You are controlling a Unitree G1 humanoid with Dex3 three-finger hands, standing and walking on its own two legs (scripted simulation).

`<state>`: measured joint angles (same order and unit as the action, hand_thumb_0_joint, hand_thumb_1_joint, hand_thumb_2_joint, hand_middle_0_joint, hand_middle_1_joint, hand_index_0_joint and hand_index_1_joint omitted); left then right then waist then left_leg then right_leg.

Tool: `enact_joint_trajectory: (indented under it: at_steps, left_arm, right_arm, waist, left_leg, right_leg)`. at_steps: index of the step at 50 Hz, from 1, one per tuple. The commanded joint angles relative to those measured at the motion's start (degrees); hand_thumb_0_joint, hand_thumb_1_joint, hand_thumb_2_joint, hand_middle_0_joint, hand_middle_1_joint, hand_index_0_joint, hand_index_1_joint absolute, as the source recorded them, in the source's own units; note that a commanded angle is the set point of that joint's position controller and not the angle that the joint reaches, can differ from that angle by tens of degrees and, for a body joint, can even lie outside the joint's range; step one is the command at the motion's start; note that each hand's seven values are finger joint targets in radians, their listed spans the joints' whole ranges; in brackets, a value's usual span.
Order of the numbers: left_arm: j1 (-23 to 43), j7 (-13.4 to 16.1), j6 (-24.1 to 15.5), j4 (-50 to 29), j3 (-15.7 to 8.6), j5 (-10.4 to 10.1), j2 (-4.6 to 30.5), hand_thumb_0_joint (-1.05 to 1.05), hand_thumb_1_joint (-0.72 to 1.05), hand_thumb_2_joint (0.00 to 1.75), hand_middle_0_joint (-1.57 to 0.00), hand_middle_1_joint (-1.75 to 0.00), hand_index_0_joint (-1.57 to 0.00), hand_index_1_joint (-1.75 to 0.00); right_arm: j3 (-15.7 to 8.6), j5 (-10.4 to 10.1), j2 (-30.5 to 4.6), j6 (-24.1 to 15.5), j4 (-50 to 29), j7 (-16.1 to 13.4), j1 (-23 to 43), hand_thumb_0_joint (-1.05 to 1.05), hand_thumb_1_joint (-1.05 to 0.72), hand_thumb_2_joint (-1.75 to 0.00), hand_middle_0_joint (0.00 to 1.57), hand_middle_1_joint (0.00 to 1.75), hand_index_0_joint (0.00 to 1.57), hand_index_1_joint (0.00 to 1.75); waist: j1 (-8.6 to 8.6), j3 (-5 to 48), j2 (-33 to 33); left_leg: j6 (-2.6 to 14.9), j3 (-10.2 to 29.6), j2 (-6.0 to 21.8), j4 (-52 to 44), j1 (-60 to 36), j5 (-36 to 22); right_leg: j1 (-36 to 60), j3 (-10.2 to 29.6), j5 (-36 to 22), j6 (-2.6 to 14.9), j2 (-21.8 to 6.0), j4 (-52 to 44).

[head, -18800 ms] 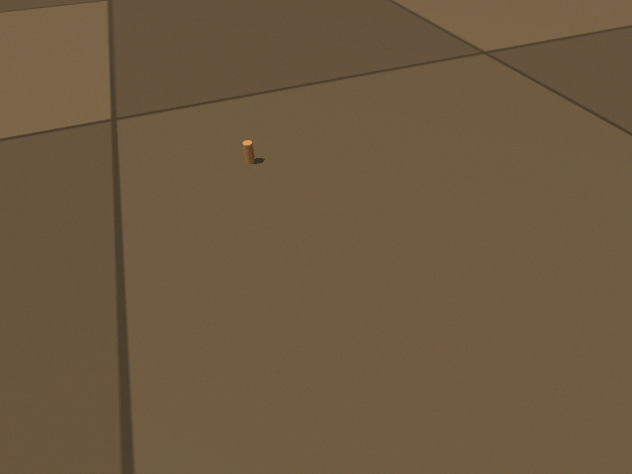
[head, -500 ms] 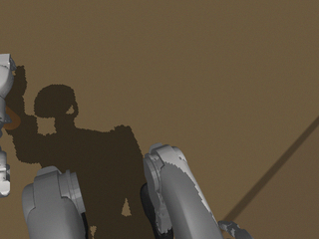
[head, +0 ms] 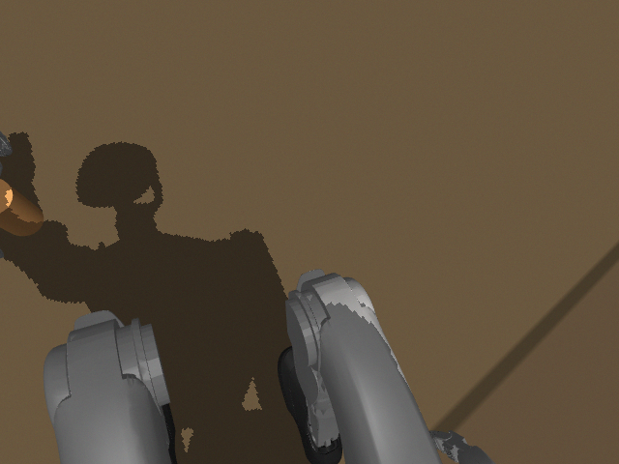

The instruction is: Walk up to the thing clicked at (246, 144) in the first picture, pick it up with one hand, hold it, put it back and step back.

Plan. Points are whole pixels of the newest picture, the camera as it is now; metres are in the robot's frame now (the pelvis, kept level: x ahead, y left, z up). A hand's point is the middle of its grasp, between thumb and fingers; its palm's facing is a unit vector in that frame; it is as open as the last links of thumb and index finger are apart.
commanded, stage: rest palm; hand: left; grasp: from above
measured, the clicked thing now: (7, 209) +0.48 +0.32 -0.26
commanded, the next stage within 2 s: close in 1.36 s
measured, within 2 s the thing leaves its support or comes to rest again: neither
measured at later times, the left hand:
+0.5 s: hand (8, 208) +0.47 +0.30 -0.22, palm faces -0.45 -0.12 -0.88, open 13.7 cm
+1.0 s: hand (5, 211) +0.47 +0.31 -0.23, palm faces -0.43 -0.13 -0.89, open 13.4 cm
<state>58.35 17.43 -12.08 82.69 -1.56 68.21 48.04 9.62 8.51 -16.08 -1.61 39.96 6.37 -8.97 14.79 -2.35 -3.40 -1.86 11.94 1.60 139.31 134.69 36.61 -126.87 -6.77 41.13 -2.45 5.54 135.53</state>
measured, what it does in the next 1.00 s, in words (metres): stands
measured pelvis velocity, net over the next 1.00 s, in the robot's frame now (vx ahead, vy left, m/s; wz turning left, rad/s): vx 0.00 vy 0.00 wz -0.06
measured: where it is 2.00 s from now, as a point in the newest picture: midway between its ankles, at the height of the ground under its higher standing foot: (241, 446)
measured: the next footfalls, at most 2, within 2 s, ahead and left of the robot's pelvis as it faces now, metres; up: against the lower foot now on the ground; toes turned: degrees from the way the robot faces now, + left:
none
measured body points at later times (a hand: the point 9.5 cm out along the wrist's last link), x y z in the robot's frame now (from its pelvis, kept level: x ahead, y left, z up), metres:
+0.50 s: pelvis +0.00 +0.00 -0.01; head +0.27 +0.09 +0.34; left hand +0.49 +0.31 -0.17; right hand +0.04 -0.25 -0.10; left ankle +0.08 +0.14 -0.29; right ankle +0.10 -0.12 -0.29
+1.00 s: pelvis +0.00 +0.00 -0.01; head +0.26 +0.11 +0.34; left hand +0.49 +0.31 -0.18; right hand +0.06 -0.25 -0.08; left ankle +0.08 +0.14 -0.29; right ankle +0.10 -0.12 -0.29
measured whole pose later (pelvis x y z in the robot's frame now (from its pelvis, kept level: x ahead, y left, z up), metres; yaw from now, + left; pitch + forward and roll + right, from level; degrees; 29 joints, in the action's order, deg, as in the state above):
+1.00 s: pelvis +0.00 +0.00 -0.01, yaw -3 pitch +28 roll -12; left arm 60.4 29.7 -10.2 95.0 -4.0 69.5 53.4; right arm 15.0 12.0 -17.8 -9.2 37.8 10.5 -5.4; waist 19.4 -6.1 -6.4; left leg -1.8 15.3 2.4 143.4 134.7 38.4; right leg -126.5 -9.3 40.9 -3.2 7.2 136.9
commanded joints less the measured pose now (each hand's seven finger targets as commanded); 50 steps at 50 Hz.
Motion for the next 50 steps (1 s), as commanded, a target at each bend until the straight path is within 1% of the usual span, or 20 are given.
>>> enact_joint_trajectory:
  at_steps: [1,7,11,19,24,26,29,30,31,33,34,36,39,42,43,45,46,48,49,50]
  left_arm:
    - [19.11,6.6,-1.34,-5.8,-1.04,1.76,11.14,0.0,-0.56,1.02,-0.07,-1.0,-0.06,-1.01]
    - [20.31,12.35,1.55,-2.47,-2.96,4.37,12.54,0.0,-0.51,1.05,-0.1,-1.0,-0.09,-1.01]
    - [20.9,13.99,3.82,1.44,-3.04,3.89,12.38,0.0,-0.48,1.04,-0.1,-1.02,-0.1,-1.02]
    - [19.41,12.59,5.12,5.11,-2.39,0.79,13.97,0.0,-0.49,1.03,-0.1,-1.03,-0.1,-1.03]
    - [17.47,11.99,3.99,3.64,-3.84,-0.68,17.24,0.0,-0.49,1.01,-0.09,-1.03,-0.09,-1.03]
    - [17.39,11.46,3.6,3.3,-3.15,-0.38,16.76,0.0,-0.51,0.98,-0.08,-1.01,-0.08,-1.01]
    - [15.94,11.76,3.01,1.91,-4.24,-0.5,17.77,0.0,-0.5,1.01,-0.1,-1.0,-0.1,-1.0]
    - [16.3,11.89,2.82,1.85,-4.09,-0.38,17.43,0.0,-0.49,1.03,-0.11,-1.01,-0.1,-1.01]
    - [15.95,12.38,2.54,0.88,-4.59,-0.37,18.01,0.0,-0.49,1.03,-0.11,-1.01,-0.1,-1.02]
    - [14.74,12.44,2.74,3.25,-4.12,-0.29,16.67,0.0,-0.48,1.02,-0.11,-0.99,-0.11,-1.0]
    - [14.81,12.53,2.56,2.89,-3.86,-0.21,16.73,0.0,-0.49,1.05,-0.1,-1.01,-0.09,-1.02]
    - [14.92,12.52,2.42,3.78,-3.11,-0.11,16.02,0.0,-0.51,1.04,-0.09,-1.0,-0.08,-1.01]
    - [15.14,12.81,2.13,4.33,-3.9,-0.02,17.26,0.0,-0.48,1.06,-0.11,-1.02,-0.1,-1.02]
    - [14.88,12.91,1.92,5.97,-2.82,0.56,15.79,0.0,-0.45,1.07,-0.13,-1.02,-0.12,-1.03]
    - [14.32,13.05,1.87,6.65,-3.58,0.45,16.97,0.0,-0.44,1.04,-0.13,-1.03,-0.13,-1.03]
    - [15.85,13.03,1.53,6.19,-1.52,0.45,15.25,0.0,-0.45,1.04,-0.13,-1.03,-0.13,-1.04]
    - [15.47,13.56,1.6,7.11,-2.81,0.51,17.03,0.0,-0.43,1.05,-0.14,-1.05,-0.13,-1.05]
    - [14.99,13.59,1.62,8.77,-2.07,0.63,15.85,0.0,-0.42,1.01,-0.14,-1.02,-0.14,-1.02]
    - [14.74,13.9,1.57,8.72,-3.14,0.88,17.5,0.0,-0.41,1.03,-0.15,-1.03,-0.15,-1.03]
    - [16.78,13.97,1.25,6.89,-1.7,0.83,16.41,0.0,-0.4,1.01,-0.15,-1.03,-0.15,-1.03]
  right_arm:
    - [-4.09,0.86,-14.93,-0.67,0.18,-0.18,-11.62,0.0,-0.9,-0.9,0.2,0.3,0.2,0.3]
    - [-3.54,1.95,-15.6,-2.22,0.82,0.78,-10.74,0.0,-0.89,-0.9,0.2,0.3,0.2,0.3]
    - [-2.98,2.38,-15.66,-3.39,0.3,1.49,-9.65,0.0,-0.89,-0.9,0.2,0.3,0.2,0.3]
    - [-1.41,2.64,-16.24,-5.81,-0.52,2.14,-9.19,0.0,-0.9,-0.9,0.2,0.3,0.2,0.3]
    - [-0.44,2.72,-16.35,-6.38,-0.79,2.19,-9.32,0.0,-0.9,-0.9,0.2,0.3,0.2,0.3]
    - [-0.08,2.66,-16.43,-6.48,-0.84,2.42,-9.33,0.0,-0.9,-0.9,0.2,0.3,0.2,0.3]
    - [-0.06,2.59,-16.64,-6.59,-0.95,2.59,-9.08,0.0,-0.9,-0.9,0.2,0.3,0.2,0.3]
    - [0.02,2.65,-16.97,-6.74,-0.95,2.71,-9.36,0.0,-0.9,-0.9,0.2,0.3,0.2,0.3]
    - [0.08,2.74,-16.99,-6.56,-0.76,2.71,-9.04,0.0,-0.89,-0.9,0.2,0.3,0.2,0.3]
    - [0.17,2.96,-17.14,-6.7,-0.82,3.05,-9.35,0.0,-0.89,-0.9,0.2,0.3,0.2,0.3]
    - [0.32,2.98,-17.21,-6.58,-0.76,3.09,-8.81,0.0,-0.89,-0.9,0.2,0.3,0.2,0.3]
    - [0.36,2.97,-17.3,-6.82,-0.8,3.29,-9.1,0.0,-0.89,-0.9,0.2,0.3,0.2,0.3]
    - [0.37,3.2,-18.09,-6.98,-1.4,3.41,-8.65,0.0,-0.89,-0.9,0.2,0.3,0.2,0.3]
    - [0.41,3.38,-18.4,-7.26,-1.57,3.63,-8.39,0.0,-0.89,-0.9,0.2,0.3,0.2,0.3]
    - [0.41,3.5,-18.46,-7.25,-1.23,3.59,-8.38,0.0,-0.89,-0.9,0.2,0.3,0.2,0.3]
    - [0.65,3.44,-17.92,-7.45,-1.4,3.68,-7.46,0.0,-0.9,-0.9,0.2,0.3,0.2,0.3]
    - [0.64,3.43,-18.49,-7.48,-1.16,3.61,-7.58,0.0,-0.9,-0.9,0.2,0.3,0.2,0.3]
    - [0.9,3.63,-18.39,-7.82,-1.74,3.88,-7.5,0.0,-0.9,-0.9,0.2,0.3,0.2,0.3]
    - [0.8,3.75,-19.02,-7.73,-1.42,3.74,-7.98,0.0,-0.9,-0.9,0.2,0.3,0.2,0.3]
    - [1.03,3.61,-18.26,-7.79,-2.0,3.83,-6.98,0.0,-0.9,-0.9,0.2,0.3,0.2,0.3]
  waist:
    - [2.7,38.42,24.72]
    - [3.24,37.83,28.09]
    - [4.15,36.05,26.38]
    - [5.33,35.19,21.57]
    - [4.28,36.82,20.86]
    - [4.95,35.91,21.13]
    - [4.17,37.31,22.98]
    - [4.8,36.59,23.25]
    - [3.91,37.56,23.9]
    - [5.1,35.55,23.01]
    - [4.9,36.25,22.99]
    - [5.37,33.12,23.36]
    - [5.29,33.09,23.04]
    - [6.45,30.61,22.16]
    - [6.01,31.49,22.59]
    - [6.28,30.97,22.34]
    - [5.98,31.02,22.2]
    - [6.82,29.05,21.16]
    - [6.59,29.57,21.02]
    - [6.37,29.84,22.07]
  left_leg:
    - [2.21,-5.4,1.01,-12.64,-33.72,-8.66]
    - [1.95,-5.4,1.34,-12.29,-35.43,-10.96]
    - [2.37,-5.69,1.4,-11.48,-32.65,-8.93]
    - [3.38,-5.15,1.67,-9.44,-27.66,-5.96]
    - [3.46,-5.11,1.9,-8.76,-26.59,-7.29]
    - [3.45,-4.88,1.98,-8.3,-26.81,-8.05]
    - [2.96,-4.51,2.19,-8.53,-29.47,-9.81]
    - [2.91,-4.39,2.07,-8.71,-29.59,-9.61]
    - [2.86,-4.39,2.23,-8.73,-30.1,-10.0]
    - [3.03,-4.38,2.16,-8.21,-29.23,-10.35]
    - [2.99,-4.12,2.33,-8.42,-28.94,-10.35]
    - [2.89,-4.06,2.23,-8.83,-28.39,-9.24]
    - [2.75,-3.52,2.33,-9.23,-28.42,-8.1]
    - [2.73,-3.32,2.31,-9.07,-27.89,-6.88]
    - [2.81,-3.44,2.38,-9.04,-28.49,-7.14]
    - [2.87,-3.38,2.37,-8.85,-27.91,-6.32]
    - [2.82,-3.36,2.28,-9.21,-27.42,-5.65]
    - [2.89,-3.18,2.24,-9.25,-26.52,-4.81]
    - [2.92,-3.21,2.28,-9.29,-26.86,-5.21]
    - [2.85,-3.21,2.38,-9.13,-26.62,-4.93]
  right_leg:
    - [14.7,-6.73,-14.9,4.33,1.23,-13.64]
    - [12.75,-7.22,-17.35,4.23,1.1,-11.76]
    - [12.77,-6.84,-16.42,4.08,1.27,-12.09]
    - [16.3,-6.09,-14.13,3.63,1.84,-13.37]
    - [20.55,-5.8,-15.28,3.3,2.13,-13.54]
    - [20.28,-5.99,-16.41,3.33,2.33,-13.07]
    - [20.77,-6.6,-17.79,3.57,2.43,-12.31]
    - [20.13,-7.01,-17.63,3.63,2.45,-12.2]
    - [20.62,-7.07,-18.09,3.55,2.6,-12.47]
    - [20.28,-7.32,-18.84,3.32,2.6,-12.45]
    - [20.6,-7.51,-18.84,3.38,2.84,-12.42]
    - [18.87,-7.72,-17.63,3.57,2.65,-12.31]
    - [18.36,-8.41,-16.32,3.63,2.73,-12.37]
    - [16.98,-8.7,-15.28,3.66,2.69,-12.24]
    - [17.79,-8.49,-15.7,3.5,2.81,-12.51]
    - [17.86,-8.16,-15.23,3.53,2.93,-12.63]
    - [17.53,-8.47,-14.38,3.54,2.84,-12.69]
    - [17.08,-8.53,-13.62,3.57,2.85,-12.6]
    - [17.47,-8.77,-14.08,3.37,2.81,-12.92]
    - [17.0,-8.48,-13.79,3.61,2.98,-12.57]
